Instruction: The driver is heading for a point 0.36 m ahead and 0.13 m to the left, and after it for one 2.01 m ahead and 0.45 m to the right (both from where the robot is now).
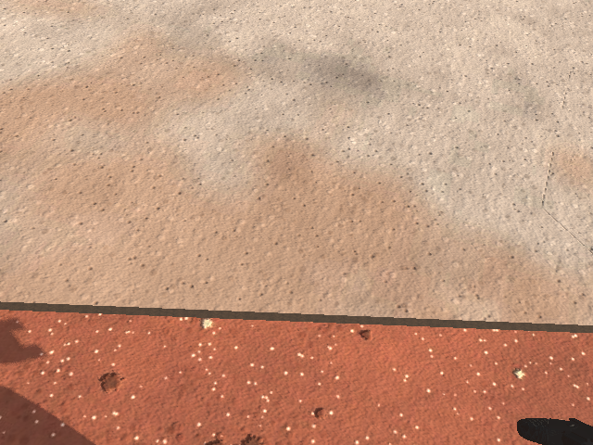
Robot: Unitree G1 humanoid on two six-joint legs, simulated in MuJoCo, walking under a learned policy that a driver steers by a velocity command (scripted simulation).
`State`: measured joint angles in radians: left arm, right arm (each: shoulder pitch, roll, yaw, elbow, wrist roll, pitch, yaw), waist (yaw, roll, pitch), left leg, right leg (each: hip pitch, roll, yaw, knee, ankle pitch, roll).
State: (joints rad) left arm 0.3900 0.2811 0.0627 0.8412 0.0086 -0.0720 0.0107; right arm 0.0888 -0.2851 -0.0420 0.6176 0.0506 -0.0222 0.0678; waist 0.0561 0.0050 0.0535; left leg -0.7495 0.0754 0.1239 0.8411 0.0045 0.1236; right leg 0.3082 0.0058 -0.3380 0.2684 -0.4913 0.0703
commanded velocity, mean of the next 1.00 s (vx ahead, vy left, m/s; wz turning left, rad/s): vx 0.39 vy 0.00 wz -0.24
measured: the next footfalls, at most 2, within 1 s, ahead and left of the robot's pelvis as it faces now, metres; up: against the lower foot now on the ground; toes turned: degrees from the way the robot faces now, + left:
left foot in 0.04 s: +0.24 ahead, +0.05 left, +0.00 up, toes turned +8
right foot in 0.48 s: +0.64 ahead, -0.01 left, +0.00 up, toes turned +12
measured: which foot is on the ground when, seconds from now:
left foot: up 0.00-0.02, down 0.04-0.48, up 0.50-0.98, down 1.00-1.00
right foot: down 0.00-0.04, up 0.06-0.46, down 0.48-1.00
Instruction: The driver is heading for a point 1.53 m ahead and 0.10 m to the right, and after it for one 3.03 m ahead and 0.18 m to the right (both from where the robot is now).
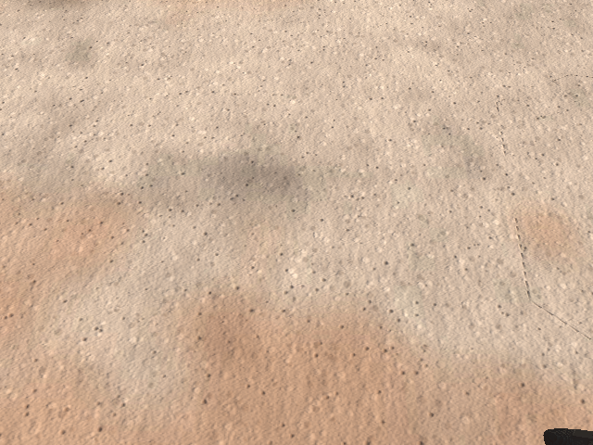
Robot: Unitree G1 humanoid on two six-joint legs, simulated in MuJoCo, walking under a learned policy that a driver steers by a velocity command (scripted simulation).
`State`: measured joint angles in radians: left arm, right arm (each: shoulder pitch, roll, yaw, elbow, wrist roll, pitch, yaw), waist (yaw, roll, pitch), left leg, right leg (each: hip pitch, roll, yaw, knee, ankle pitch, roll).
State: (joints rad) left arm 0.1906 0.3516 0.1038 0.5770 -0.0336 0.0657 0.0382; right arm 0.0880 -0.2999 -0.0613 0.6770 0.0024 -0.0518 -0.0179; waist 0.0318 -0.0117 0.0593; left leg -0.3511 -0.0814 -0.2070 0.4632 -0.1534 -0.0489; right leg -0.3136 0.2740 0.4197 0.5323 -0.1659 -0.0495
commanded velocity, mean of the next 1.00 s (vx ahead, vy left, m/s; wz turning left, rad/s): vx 0.01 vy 0.00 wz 0.00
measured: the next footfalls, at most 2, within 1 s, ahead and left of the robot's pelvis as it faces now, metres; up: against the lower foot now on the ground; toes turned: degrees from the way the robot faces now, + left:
right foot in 0.46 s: +0.02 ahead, -0.12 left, +0.00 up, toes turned -19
left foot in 0.86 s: +0.08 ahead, +0.13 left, +0.00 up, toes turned +4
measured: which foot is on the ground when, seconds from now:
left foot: down 0.00-0.46, up 0.48-0.84, down 0.86-1.00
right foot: down 0.00-0.00, up 0.02-0.44, down 0.46-0.86, up 0.88-1.00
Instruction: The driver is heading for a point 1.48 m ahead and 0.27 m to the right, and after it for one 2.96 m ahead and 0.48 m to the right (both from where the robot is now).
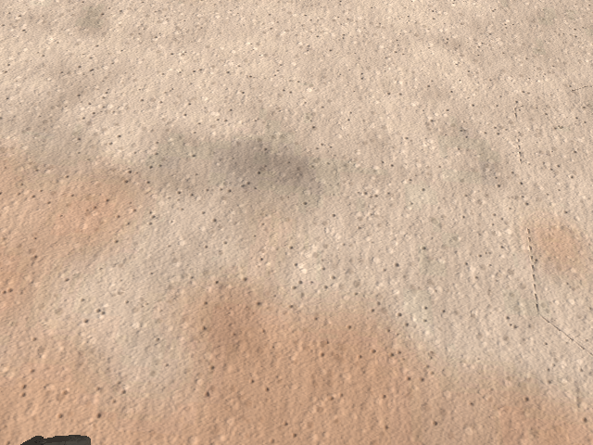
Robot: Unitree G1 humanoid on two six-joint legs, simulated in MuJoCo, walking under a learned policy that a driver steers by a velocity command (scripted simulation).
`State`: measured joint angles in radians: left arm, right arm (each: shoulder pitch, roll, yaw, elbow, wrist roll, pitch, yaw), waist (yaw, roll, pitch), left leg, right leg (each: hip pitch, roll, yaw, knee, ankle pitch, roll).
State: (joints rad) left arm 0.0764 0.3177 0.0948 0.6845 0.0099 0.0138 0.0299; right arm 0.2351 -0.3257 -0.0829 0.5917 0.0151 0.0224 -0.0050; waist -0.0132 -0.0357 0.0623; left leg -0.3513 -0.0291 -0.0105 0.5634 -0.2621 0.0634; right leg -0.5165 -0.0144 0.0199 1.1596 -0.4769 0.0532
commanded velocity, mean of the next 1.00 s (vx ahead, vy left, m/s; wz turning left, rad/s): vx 0.29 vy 0.00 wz -0.31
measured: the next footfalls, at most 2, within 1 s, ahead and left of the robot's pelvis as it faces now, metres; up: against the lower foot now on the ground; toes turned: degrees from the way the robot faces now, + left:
right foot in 0.38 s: +0.06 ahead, -0.13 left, +0.00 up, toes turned -5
left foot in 0.80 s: +0.22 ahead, +0.07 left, +0.00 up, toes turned -31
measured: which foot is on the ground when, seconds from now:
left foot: down 0.00-0.40, up 0.42-0.78, down 0.80-1.00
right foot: up 0.00-0.36, down 0.38-0.80, up 0.82-1.00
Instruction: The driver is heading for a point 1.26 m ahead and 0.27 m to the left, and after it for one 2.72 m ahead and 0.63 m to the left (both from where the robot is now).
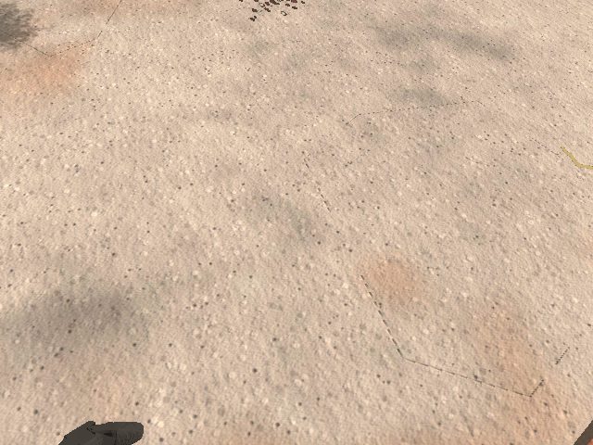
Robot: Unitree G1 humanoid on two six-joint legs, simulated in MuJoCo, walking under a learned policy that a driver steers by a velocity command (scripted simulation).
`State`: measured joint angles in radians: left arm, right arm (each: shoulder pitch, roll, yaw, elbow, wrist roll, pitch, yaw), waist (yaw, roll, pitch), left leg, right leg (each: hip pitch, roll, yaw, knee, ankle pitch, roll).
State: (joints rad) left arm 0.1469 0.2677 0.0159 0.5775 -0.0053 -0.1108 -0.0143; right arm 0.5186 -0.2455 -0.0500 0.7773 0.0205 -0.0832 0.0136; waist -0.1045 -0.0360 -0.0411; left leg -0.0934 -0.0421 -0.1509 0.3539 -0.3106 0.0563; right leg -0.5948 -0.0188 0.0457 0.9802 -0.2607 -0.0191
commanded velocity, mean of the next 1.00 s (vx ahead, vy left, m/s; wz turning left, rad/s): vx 0.97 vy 0.00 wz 0.33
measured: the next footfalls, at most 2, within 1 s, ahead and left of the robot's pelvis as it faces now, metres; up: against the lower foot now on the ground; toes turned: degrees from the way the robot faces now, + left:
right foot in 0.16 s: +0.26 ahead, -0.17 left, +0.00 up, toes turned +11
left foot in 0.60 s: +0.58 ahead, +0.23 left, +0.00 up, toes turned +34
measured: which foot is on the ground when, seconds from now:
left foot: down 0.00-0.18, up 0.20-0.58, down 0.60-1.00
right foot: up 0.00-0.14, down 0.16-0.60, up 0.62-1.00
